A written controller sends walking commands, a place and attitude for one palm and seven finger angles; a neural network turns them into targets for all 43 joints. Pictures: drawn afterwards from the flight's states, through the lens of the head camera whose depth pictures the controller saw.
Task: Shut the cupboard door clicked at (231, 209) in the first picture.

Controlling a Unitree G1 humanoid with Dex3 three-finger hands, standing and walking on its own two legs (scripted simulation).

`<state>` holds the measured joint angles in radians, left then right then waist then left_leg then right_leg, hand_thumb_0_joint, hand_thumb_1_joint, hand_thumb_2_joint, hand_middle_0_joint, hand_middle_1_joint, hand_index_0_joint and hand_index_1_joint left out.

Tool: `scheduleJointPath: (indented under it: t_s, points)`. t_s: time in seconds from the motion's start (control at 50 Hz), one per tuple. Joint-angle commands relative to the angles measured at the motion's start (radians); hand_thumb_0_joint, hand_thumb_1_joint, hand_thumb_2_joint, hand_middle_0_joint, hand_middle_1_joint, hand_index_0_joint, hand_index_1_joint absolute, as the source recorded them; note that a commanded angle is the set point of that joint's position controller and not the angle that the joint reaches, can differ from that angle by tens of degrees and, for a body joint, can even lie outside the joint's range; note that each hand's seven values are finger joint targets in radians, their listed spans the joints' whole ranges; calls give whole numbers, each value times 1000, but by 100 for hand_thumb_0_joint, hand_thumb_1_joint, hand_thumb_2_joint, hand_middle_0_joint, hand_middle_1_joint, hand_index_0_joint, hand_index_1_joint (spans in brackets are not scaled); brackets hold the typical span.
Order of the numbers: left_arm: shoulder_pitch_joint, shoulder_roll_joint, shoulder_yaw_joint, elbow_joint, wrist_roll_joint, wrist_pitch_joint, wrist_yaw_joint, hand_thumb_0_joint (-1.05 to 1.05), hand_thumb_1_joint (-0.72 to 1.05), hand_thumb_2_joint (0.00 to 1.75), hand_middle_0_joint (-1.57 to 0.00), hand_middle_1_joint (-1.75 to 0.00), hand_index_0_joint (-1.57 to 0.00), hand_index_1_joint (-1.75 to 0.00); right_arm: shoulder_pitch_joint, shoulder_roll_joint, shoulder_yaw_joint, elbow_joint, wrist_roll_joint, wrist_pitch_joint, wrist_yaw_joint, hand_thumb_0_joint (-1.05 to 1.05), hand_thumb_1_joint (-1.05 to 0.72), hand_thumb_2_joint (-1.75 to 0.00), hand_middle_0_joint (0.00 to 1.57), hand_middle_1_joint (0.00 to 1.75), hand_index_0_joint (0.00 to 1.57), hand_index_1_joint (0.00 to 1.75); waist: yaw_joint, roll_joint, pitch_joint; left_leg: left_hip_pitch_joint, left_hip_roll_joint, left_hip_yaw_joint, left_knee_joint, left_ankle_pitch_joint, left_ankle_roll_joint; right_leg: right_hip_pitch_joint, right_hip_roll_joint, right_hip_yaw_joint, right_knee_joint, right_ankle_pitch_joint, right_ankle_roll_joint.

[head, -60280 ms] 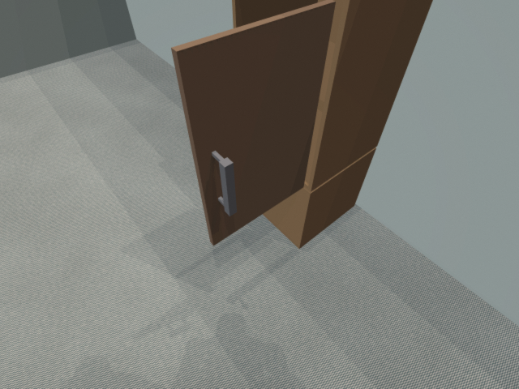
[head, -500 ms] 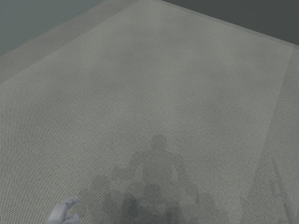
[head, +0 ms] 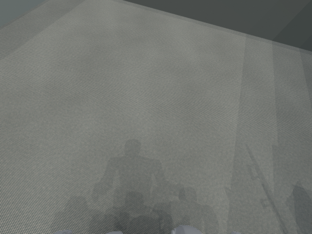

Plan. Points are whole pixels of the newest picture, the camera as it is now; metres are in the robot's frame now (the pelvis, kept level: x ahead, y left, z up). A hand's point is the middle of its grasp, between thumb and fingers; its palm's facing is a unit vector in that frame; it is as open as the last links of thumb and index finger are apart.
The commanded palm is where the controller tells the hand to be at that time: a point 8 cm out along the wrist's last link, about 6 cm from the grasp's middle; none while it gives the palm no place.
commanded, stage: turn to face it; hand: left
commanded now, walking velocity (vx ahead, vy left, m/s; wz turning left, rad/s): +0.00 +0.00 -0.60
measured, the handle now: out of the picture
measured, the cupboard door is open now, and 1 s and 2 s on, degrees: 30 30 30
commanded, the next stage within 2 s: none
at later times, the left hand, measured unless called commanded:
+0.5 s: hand (102, 225) +0.15 +0.15 -0.17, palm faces -0.28 -0.93 -0.22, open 7.4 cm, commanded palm none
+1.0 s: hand (134, 200) +0.22 +0.07 -0.16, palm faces -0.56 -0.79 -0.27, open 7.4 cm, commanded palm none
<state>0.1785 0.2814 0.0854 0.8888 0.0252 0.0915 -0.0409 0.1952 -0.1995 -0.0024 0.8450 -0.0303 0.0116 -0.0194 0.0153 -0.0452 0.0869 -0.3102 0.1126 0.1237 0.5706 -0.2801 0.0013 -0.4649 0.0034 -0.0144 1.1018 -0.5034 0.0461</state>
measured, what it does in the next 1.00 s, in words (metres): steps on the spot, turning right: right foot, then left foot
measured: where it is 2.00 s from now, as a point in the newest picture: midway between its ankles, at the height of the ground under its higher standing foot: outside the picture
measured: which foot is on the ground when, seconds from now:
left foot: down 0.00-0.22, up 0.24-0.52, down 0.54-0.88, up 0.90-1.00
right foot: up 0.00-0.20, down 0.22-0.54, up 0.56-0.86, down 0.88-1.00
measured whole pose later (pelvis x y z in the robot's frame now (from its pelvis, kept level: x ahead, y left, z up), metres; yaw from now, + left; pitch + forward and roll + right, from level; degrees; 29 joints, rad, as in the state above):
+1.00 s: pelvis +0.02 -0.05 -0.01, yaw -35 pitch +1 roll -1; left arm 0.16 0.23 0.05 0.86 0.02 0.04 -0.02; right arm 0.18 -0.28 -0.05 0.90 -0.01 0.07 -0.02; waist -0.01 0.05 0.10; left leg -0.47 0.11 0.05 1.08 -0.50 -0.08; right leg -0.29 0.01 -0.02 0.59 -0.33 -0.02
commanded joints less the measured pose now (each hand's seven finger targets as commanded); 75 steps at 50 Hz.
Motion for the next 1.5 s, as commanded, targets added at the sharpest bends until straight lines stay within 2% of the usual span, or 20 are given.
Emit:
scheduleJointPath:
  t_s: [0.0, 0.14, 0.16, 0.2, 0.24, 0.3, 0.48, 0.52, 0.54, 0.64, 0.8, 0.82, 0.86, 0.92, 0.98, 1.16, 1.2, 1.22, 1.32, 1.48]
  points:
    - [-56, 29, 8, -111, -7, -30, -7, 0, 90, 90, -20, -30, -20, -30, 73, -228, -76, -31, -1, -16, -23, 0, -90, -90, 20, 30, 20, 30, -51, 237, -152, 240, 240, -110, -179, 490, 133, -25, -33, -37, -126, 14, 7]
    - [3, 42, 9, -97, -4, -42, -2, 0, 90, 90, -20, -30, -20, -30, 32, -256, -98, -19, 4, 1, -4, 0, -90, -90, 20, 30, 20, 30, -11, 238, -143, 120, 241, -7, -63, 335, 65, 237, 8, -108, -534, 217, -32]
    - [68, 77, 19, -80, -2, -48, 2, 0, 90, 90, -20, -30, -20, -30, 8, -246, -100, -26, 11, 2, -1, 0, -90, -90, 20, 30, 20, 30, 27, 168, -156, 36, 203, 23, 47, 226, 20, 357, -25, -58, -657, 322, -52]
    - [133, 240, 43, -62, 0, -63, 27, 0, 90, 90, -20, -30, -20, -30, -57, -140, -71, -100, 15, 16, 5, 0, -90, -90, 20, 30, 20, 30, 78, -249, -105, -299, -19, 21, 461, -369, -75, 410, -392, 420, -800, 686, -230]
    - [72, 210, 45, -74, 0, -66, 48, 0, 90, 90, -20, -30, -20, -30, -74, -154, -70, -89, 17, 21, -11, 0, -90, -90, 20, 30, 20, 30, 44, -245, -103, -382, -2, -125, 611, -292, -71, 388, -349, 429, -793, 615, -278]
    - [-40, 147, 23, -102, -1, -64, 49, 0, 90, 90, -20, -30, -20, -30, -29, -157, -68, -43, 15, 16, -2, 0, -90, -90, 20, 30, 20, 30, -15, -122, -129, -256, 1, -110, 529, -159, -87, 322, -244, 248, -732, 637, -232]
    - [-58, 151, 28, -94, -9, -52, 40, 0, 90, 90, -20, -30, -20, -30, 96, -149, -62, -20, 23, -6, -12, 0, -90, -90, 20, 30, 20, 30, -60, -82, -170, 120, -74, -77, -127, 66, -69, 178, -147, 308, -602, 556, -144]
    - [-7, 48, 7, -126, -20, -45, 25, 0, 90, 90, -20, -30, -20, -30, 122, -307, -88, -34, 2, -17, -17, 0, -90, -90, 20, 30, 20, 30, -53, 358, -180, 280, 317, -451, -288, 228, 98, -100, 62, 81, -247, -48, -33]
    - [-31, 81, 11, -131, -6, -45, 22, 0, 90, 90, -20, -30, -20, -30, 130, -308, -85, -41, -3, -14, -20, 0, -90, -90, 20, 30, 20, 30, -69, 297, -162, 202, 383, -480, -282, 259, 169, -92, 28, 68, -51, -128, -25]
    - [-49, 47, 14, -103, -9, -30, -2, 0, 90, 90, -20, -30, -20, -30, 30, -228, -69, -55, -6, -16, -23, 0, -90, -90, 20, 30, 20, 30, -24, 223, -116, 190, 233, -152, -198, 498, 129, -71, -32, 3, -4, 7, 9]
    - [-23, 40, 6, -101, -6, -45, -3, 0, 90, 90, -20, -30, -20, -30, 44, -263, -98, -19, 3, 0, -4, 0, -90, -90, 20, 30, 20, 30, -20, 249, -138, 142, 236, -18, -60, 396, 67, 210, 11, -104, -504, 191, -26]
    - [38, 68, 13, -82, -5, -51, -1, 0, 90, 90, -20, -30, -20, -30, 22, -258, -100, -25, 8, 2, -2, 0, -90, -90, 20, 30, 20, 30, 16, 200, -157, 70, 202, 13, 40, 307, 24, 331, -1, -81, -635, 307, -43]
    - [139, 242, 43, -48, -1, -71, 24, 0, 90, 90, -20, -30, -20, -30, -52, -142, -70, -101, 18, 9, 5, 0, -90, -90, 20, 30, 20, 30, 74, -267, -142, -306, -26, 41, 449, -380, -82, 483, -380, 415, -771, 793, -217]
    - [61, 179, 34, -66, -6, -69, 53, 0, 90, 90, -20, -30, -20, -30, -83, -176, -68, -80, 17, 14, -16, 0, -90, -90, 20, 30, 20, 30, 37, -218, -132, -378, 11, -145, 625, -259, -81, 446, -313, 380, -724, 820, -271]
    - [-10, 150, 21, -89, -4, -72, 51, 0, 90, 90, -20, -30, -20, -30, -31, -153, -62, -48, 16, 17, -4, 0, -90, -90, 20, 30, 20, 30, -12, -124, -168, -252, -11, -109, 503, -163, -96, 385, -234, 244, -696, 808, -236]
    - [-53, 150, 26, -90, -10, -54, 42, 0, 90, 90, -20, -30, -20, -30, 79, -159, -62, -27, 24, -5, -12, 0, -90, -90, 20, 30, 20, 30, -65, -71, -161, 134, -66, -92, -124, 78, -69, 167, -140, 317, -591, 576, -142]
    - [3, 56, 3, -116, -19, -49, 29, 0, 90, 90, -20, -30, -20, -30, 120, -313, -87, -39, 6, -13, -13, 0, -90, -90, 20, 30, 20, 30, -58, 366, -185, 279, 337, -463, -269, 300, 106, -75, 62, 74, -200, -104, -29]
    - [-13, 85, 9, -116, -8, -44, 27, 0, 90, 90, -20, -30, -20, -30, 111, -309, -84, -40, -2, -13, -20, 0, -90, -90, 20, 30, 20, 30, -67, 317, -175, 220, 390, -483, -271, 305, 168, -90, 27, 80, -14, -145, -17]
    - [-34, 57, 15, -90, -7, -30, -2, 0, 90, 90, -20, -30, -20, -30, 14, -226, -67, -63, -3, -17, -23, 0, -90, -90, 20, 30, 20, 30, -23, 221, -122, 203, 228, -152, -211, 459, 125, -82, -33, 12, 36, 25, 15]
    - [-82, 31, 0, -106, -7, -37, -4, 0, 90, 90, -20, -30, -20, -30, 64, -261, -94, -10, -1, -7, -7, 0, -90, -90, 20, 30, 20, 30, -53, 291, -137, 204, 263, -38, -142, 474, 111, 87, -13, -83, -322, 56, -10]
